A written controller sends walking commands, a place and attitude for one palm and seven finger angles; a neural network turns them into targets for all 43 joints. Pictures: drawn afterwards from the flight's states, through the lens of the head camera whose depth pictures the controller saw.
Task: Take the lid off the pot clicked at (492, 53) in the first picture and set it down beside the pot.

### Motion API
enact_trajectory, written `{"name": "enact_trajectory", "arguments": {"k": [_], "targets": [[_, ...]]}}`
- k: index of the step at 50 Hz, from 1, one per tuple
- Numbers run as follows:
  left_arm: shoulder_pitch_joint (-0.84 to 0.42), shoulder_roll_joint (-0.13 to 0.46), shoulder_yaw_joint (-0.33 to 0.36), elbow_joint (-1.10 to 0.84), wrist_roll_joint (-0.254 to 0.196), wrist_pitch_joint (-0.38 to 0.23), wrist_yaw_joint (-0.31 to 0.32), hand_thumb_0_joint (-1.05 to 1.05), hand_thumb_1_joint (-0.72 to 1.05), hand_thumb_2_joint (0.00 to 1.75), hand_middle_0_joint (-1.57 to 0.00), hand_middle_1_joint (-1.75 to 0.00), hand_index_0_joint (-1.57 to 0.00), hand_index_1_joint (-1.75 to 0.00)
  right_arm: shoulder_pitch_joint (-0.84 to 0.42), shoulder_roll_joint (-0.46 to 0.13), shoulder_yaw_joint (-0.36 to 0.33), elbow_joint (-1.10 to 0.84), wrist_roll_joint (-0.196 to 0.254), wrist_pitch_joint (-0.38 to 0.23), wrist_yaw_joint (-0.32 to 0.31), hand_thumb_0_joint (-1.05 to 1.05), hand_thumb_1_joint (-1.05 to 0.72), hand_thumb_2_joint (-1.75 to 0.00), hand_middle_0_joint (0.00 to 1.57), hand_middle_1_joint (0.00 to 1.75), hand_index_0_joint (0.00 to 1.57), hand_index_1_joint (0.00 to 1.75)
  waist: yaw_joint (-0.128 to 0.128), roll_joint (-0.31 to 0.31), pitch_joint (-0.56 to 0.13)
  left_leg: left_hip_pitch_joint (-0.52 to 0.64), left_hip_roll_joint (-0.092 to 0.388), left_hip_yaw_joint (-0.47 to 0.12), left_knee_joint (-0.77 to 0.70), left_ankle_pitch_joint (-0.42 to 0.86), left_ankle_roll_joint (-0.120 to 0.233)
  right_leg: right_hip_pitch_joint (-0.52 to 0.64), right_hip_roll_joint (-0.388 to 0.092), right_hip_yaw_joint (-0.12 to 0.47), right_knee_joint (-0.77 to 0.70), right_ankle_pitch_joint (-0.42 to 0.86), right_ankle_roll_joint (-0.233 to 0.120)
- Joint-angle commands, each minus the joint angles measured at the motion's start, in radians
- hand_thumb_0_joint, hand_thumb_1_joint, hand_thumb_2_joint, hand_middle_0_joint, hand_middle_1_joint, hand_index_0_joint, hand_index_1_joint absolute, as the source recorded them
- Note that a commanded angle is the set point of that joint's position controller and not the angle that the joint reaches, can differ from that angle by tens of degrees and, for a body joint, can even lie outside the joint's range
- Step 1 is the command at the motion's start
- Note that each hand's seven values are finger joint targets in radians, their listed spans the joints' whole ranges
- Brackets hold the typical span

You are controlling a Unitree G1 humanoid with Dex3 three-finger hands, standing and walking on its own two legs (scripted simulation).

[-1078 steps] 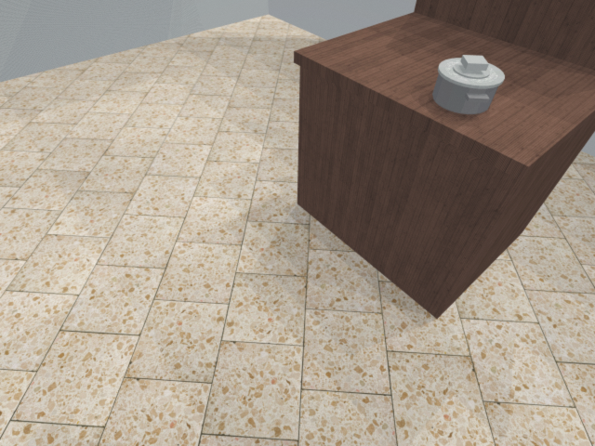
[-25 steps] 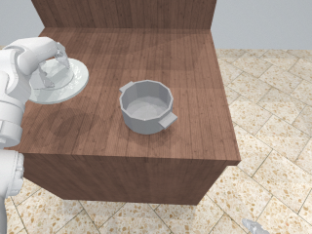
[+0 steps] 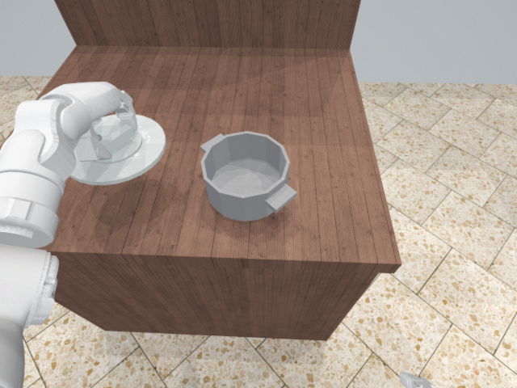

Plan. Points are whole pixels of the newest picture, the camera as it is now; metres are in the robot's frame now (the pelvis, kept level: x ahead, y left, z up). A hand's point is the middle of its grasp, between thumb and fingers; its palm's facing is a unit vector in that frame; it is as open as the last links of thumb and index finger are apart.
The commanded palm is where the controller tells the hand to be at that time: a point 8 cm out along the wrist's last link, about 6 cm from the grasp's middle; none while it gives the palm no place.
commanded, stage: lower the lid onto the table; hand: left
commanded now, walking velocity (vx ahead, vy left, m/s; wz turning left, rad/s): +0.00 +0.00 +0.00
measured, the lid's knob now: (109, 134) +0.48 +0.24 +0.12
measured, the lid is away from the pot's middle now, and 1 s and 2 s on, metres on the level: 0.22 0.23 0.23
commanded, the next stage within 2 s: none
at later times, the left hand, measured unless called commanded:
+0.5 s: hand (102, 152) +0.46 +0.25 +0.10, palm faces -0.42 -0.05 -0.91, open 9.1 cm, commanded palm +0.46 +0.26 +0.18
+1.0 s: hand (109, 167) +0.45 +0.25 +0.07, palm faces -0.47 -0.03 -0.88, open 9.1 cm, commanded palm +0.47 +0.25 +0.14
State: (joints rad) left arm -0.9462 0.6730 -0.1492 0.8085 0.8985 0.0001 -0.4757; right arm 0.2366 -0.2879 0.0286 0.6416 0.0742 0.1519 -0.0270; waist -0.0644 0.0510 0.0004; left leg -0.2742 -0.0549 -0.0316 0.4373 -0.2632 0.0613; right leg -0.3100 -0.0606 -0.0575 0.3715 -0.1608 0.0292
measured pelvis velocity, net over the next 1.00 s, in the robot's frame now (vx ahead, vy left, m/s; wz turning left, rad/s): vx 0.01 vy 0.00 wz -0.02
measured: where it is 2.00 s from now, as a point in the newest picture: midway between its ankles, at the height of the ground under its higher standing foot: outside the picture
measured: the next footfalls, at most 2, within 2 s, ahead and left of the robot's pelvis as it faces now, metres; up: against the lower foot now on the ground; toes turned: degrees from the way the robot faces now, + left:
none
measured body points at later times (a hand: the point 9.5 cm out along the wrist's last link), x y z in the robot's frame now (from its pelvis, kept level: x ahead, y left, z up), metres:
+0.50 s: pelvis +0.01 +0.00 +0.00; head +0.07 -0.01 +0.45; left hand +0.48 +0.26 +0.16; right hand +0.08 -0.28 -0.13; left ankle -0.03 +0.08 -0.74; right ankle +0.01 -0.15 -0.74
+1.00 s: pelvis +0.01 +0.00 +0.00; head +0.08 +0.00 +0.44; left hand +0.47 +0.25 +0.12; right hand +0.08 -0.27 -0.13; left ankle -0.03 +0.08 -0.74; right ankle +0.01 -0.15 -0.74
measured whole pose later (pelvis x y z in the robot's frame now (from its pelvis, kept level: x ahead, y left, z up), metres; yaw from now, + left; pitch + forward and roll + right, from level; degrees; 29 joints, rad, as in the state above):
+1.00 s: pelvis +0.01 +0.00 +0.00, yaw -1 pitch +9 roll -2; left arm -0.87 0.67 -0.11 0.94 0.94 -0.12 -0.37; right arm 0.25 -0.28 0.02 0.67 0.07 0.17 -0.06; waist -0.08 0.04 -0.01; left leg -0.34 -0.04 -0.02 0.48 -0.30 0.06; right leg -0.38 -0.05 -0.04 0.41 -0.18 0.03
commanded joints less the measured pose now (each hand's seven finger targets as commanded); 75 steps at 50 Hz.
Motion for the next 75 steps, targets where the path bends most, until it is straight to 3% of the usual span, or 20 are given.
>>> {"name": "enact_trajectory", "arguments": {"k": [1, 7, 12, 17, 20, 23, 24, 25, 28, 30, 32, 37, 41, 44, 49, 55, 61, 65, 72, 75], "targets": [[-0.573, 0.346, 0.158, -0.141, 0.014, 0.000, 0.066, 0.00, 0.40, 1.23, -0.78, -0.88, -0.79, -0.88, 0.015, -0.155, -0.053, -0.095, 0.001, -0.023, -0.015, 0.00, -0.90, -0.90, 0.20, 0.30, 0.20, 0.30, -0.011, 0.002, -0.408, 0.123, 0.014, -0.031, -0.031, 0.398, 0.007, 0.193, 0.072, -0.011, 0.025, 0.266, -0.079], [-0.561, 0.328, 0.147, -0.204, 0.027, -0.025, 0.092, 0.00, 0.40, 1.23, -0.78, -0.88, -0.79, -0.88, 0.020, -0.151, -0.065, -0.106, -0.007, -0.026, -0.014, 0.00, -0.90, -0.90, 0.20, 0.30, 0.20, 0.30, -0.018, 0.104, -0.473, 0.215, 0.027, -0.048, -0.001, 0.565, -0.004, 0.152, 0.073, -0.001, 0.031, 0.289, -0.081], [-0.484, 0.385, 0.197, -0.092, 0.012, -0.033, 0.094, 0.00, 0.40, 1.23, -0.78, -0.88, -0.79, -0.88, 0.040, -0.162, -0.060, -0.093, -0.002, -0.018, -0.020, 0.00, -0.90, -0.90, 0.20, 0.30, 0.20, 0.30, -0.014, 0.008, -0.433, 0.117, 0.019, -0.021, -0.016, 0.451, 0.014, 0.208, 0.070, 0.000, 0.028, 0.307, -0.077], [-0.492, 0.385, 0.202, -0.201, 0.025, -0.056, 0.110, 0.00, 0.40, 1.23, -0.78, -0.88, -0.79, -0.88, 0.030, -0.155, -0.069, -0.103, -0.008, -0.023, -0.020, 0.00, -0.90, -0.90, 0.20, 0.30, 0.20, 0.30, -0.012, 0.083, -0.492, 0.205, 0.027, -0.033, 0.013, 0.628, 0.015, 0.186, 0.074, 0.007, 0.036, 0.363, -0.074], [-0.420, 0.411, 0.237, -0.171, 0.013, -0.062, 0.106, 0.00, 0.40, 1.23, -0.78, -0.88, -0.79, -0.88, 0.032, -0.153, -0.065, -0.100, -0.005, -0.016, -0.019, 0.00, -0.90, -0.90, 0.20, 0.30, 0.20, 0.30, -0.005, 0.043, -0.486, 0.177, 0.028, -0.028, 0.011, 0.606, 0.020, 0.214, 0.075, 0.006, 0.040, 0.369, -0.069], [-0.423, 0.337, 0.171, -0.141, 0.005, -0.058, 0.098, 0.00, 0.40, 1.23, -0.78, -0.88, -0.79, -0.88, 0.025, -0.151, -0.067, -0.094, -0.003, -0.007, -0.017, 0.00, -0.90, -0.90, 0.20, 0.30, 0.20, 0.30, -0.022, 0.052, -0.431, 0.154, 0.026, -0.014, 0.009, 0.535, 0.019, 0.171, 0.073, 0.002, 0.028, 0.334, -0.068], [-0.432, 0.359, 0.188, -0.159, 0.006, -0.058, 0.099, 0.00, 0.40, 1.23, -0.78, -0.88, -0.79, -0.88, 0.026, -0.155, -0.068, -0.091, -0.002, -0.005, -0.018, 0.00, -0.90, -0.90, 0.20, 0.30, 0.20, 0.30, -0.017, 0.046, -0.433, 0.150, 0.026, -0.014, 0.012, 0.523, 0.021, 0.176, 0.073, 0.001, 0.030, 0.335, -0.070], [-0.448, 0.402, 0.217, -0.214, 0.008, -0.065, 0.104, 0.00, 0.40, 1.23, -0.78, -0.88, -0.79, -0.88, 0.022, -0.156, -0.068, -0.098, 0.000, -0.004, -0.017, 0.00, -0.90, -0.90, 0.20, 0.30, 0.20, 0.30, -0.011, 0.062, -0.470, 0.167, 0.026, -0.019, 0.013, 0.559, 0.022, 0.196, 0.074, 0.004, 0.036, 0.355, -0.071], [-0.466, 0.349, 0.179, -0.274, 0.002, -0.078, 0.109, 0.00, 0.40, 1.23, -0.78, -0.88, -0.79, -0.88, 0.021, -0.145, -0.069, -0.100, -0.009, -0.007, -0.018, 0.00, -0.90, -0.90, 0.20, 0.30, 0.20, 0.30, -0.025, 0.117, -0.507, 0.244, 0.030, -0.039, 0.032, 0.670, 0.015, 0.151, 0.082, 0.003, 0.040, 0.355, -0.068], [-0.410, 0.340, 0.182, -0.171, -0.011, -0.076, 0.104, 0.00, 0.40, 1.23, -0.78, -0.88, -0.79, -0.88, 0.034, -0.151, -0.066, -0.083, -0.005, -0.003, -0.021, 0.00, -0.90, -0.90, 0.20, 0.30, 0.20, 0.30, -0.024, 0.050, -0.456, 0.194, 0.031, -0.027, 0.029, 0.590, 0.020, 0.149, 0.080, -0.001, 0.034, 0.335, -0.065], [-0.397, 0.400, 0.225, -0.118, -0.015, -0.083, 0.110, 0.00, 0.40, 1.23, -0.78, -0.88, -0.79, -0.88, 0.036, -0.164, -0.065, -0.078, -0.002, 0.002, -0.026, 0.00, -0.90, -0.90, 0.20, 0.30, 0.20, 0.30, -0.019, 0.011, -0.434, 0.137, 0.025, -0.015, 0.026, 0.516, 0.023, 0.169, 0.073, -0.001, 0.038, 0.335, -0.070], [-0.514, 0.282, 0.113, -0.204, 0.004, -0.101, 0.122, 0.00, 0.40, 1.23, -0.78, -0.88, -0.79, -0.88, 0.030, -0.150, -0.069, -0.071, -0.004, -0.003, -0.032, 0.00, -0.90, -0.90, 0.20, 0.30, 0.20, 0.30, -0.038, 0.115, -0.466, 0.235, 0.034, -0.034, 0.041, 0.614, 0.007, 0.081, 0.079, -0.003, 0.041, 0.305, -0.070], [-0.450, 0.340, 0.175, -0.078, -0.001, -0.107, 0.133, 0.00, 0.40, 1.23, -0.78, -0.88, -0.79, -0.88, 0.050, -0.152, -0.058, -0.055, -0.003, 0.001, -0.038, 0.00, -0.90, -0.90, 0.20, 0.30, 0.20, 0.30, -0.029, 0.039, -0.444, 0.153, 0.026, -0.018, 0.034, 0.485, 0.014, 0.113, 0.077, -0.002, 0.046, 0.284, -0.072], [-0.503, 0.292, 0.131, -0.087, 0.007, -0.108, 0.142, 0.00, 0.40, 1.23, -0.78, -0.88, -0.79, -0.88, 0.050, -0.148, -0.061, -0.054, -0.004, -0.001, -0.043, 0.00, -0.90, -0.90, 0.20, 0.30, 0.20, 0.30, -0.033, 0.055, -0.447, 0.154, 0.027, -0.019, 0.032, 0.486, 0.014, 0.095, 0.075, -0.005, 0.052, 0.282, -0.074], [-0.495, 0.356, 0.192, -0.111, 0.032, -0.129, 0.171, 0.00, 0.40, 1.23, -0.78, -0.88, -0.79, -0.88, 0.069, -0.148, -0.064, -0.059, -0.013, -0.007, -0.044, 0.00, -0.90, -0.90, 0.20, 0.30, 0.20, 0.30, -0.021, 0.102, -0.522, 0.209, 0.034, -0.038, 0.052, 0.614, 0.002, 0.097, 0.080, 0.000, 0.065, 0.306, -0.075], [-0.421, 0.317, 0.163, 0.039, 0.031, -0.118, 0.175, 0.00, 0.40, 1.23, -0.78, -0.88, -0.79, -0.88, 0.091, -0.156, -0.065, -0.043, -0.006, 0.004, -0.044, 0.00, -0.90, -0.90, 0.20, 0.30, 0.20, 0.30, -0.032, 0.017, -0.426, 0.098, 0.032, -0.016, 0.040, 0.486, 0.012, 0.074, 0.078, -0.002, 0.060, 0.273, -0.074], [-0.435, 0.394, 0.230, -0.062, 0.043, -0.146, 0.194, 0.00, 0.40, 1.23, -0.78, -0.88, -0.79, -0.88, 0.109, -0.151, -0.074, -0.054, -0.017, 0.004, -0.045, 0.00, -0.90, -0.90, 0.20, 0.30, 0.20, 0.30, -0.024, 0.116, -0.544, 0.196, 0.037, -0.032, 0.067, 0.651, 0.003, 0.084, 0.082, 0.006, 0.073, 0.316, -0.072], [-0.402, 0.349, 0.191, 0.036, 0.034, -0.140, 0.195, 0.00, 0.40, 1.23, -0.78, -0.88, -0.79, -0.88, 0.120, -0.158, -0.070, -0.034, -0.010, 0.008, -0.049, 0.00, -0.90, -0.90, 0.20, 0.30, 0.20, 0.30, -0.038, 0.041, -0.441, 0.110, 0.039, -0.017, 0.056, 0.526, 0.011, 0.051, 0.082, 0.001, 0.062, 0.275, -0.071], [-0.378, 0.380, 0.203, 0.077, 0.061, -0.145, 0.204, 0.00, 0.40, 1.23, -0.78, -0.88, -0.79, -0.88, 0.138, -0.166, -0.072, -0.028, -0.010, 0.005, -0.054, 0.00, -0.90, -0.90, 0.20, 0.30, 0.20, 0.30, -0.036, 0.066, -0.460, 0.078, 0.032, -0.002, 0.080, 0.519, 0.011, 0.035, 0.081, 0.008, 0.086, 0.280, -0.078], [-0.343, 0.325, 0.161, 0.133, 0.058, -0.140, 0.193, 0.00, 0.40, 1.23, -0.78, -0.88, -0.79, -0.88, 0.140, -0.163, -0.071, -0.026, -0.007, 0.009, -0.052, 0.00, -0.90, -0.90, 0.20, 0.30, 0.20, 0.30, -0.046, 0.027, -0.427, 0.046, 0.033, 0.004, 0.094, 0.478, 0.012, 0.005, 0.086, 0.001, 0.092, 0.259, -0.073]]}}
